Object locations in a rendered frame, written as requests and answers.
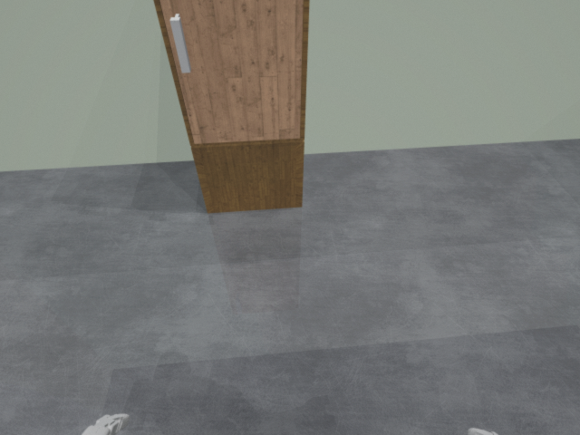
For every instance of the handle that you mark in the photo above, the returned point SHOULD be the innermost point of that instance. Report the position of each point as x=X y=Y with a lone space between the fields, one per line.
x=180 y=43

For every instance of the cupboard door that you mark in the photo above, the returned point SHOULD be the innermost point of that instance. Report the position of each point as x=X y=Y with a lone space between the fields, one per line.
x=246 y=67

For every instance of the robot left hand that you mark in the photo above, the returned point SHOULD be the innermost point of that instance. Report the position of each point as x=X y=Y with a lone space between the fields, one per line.
x=108 y=425

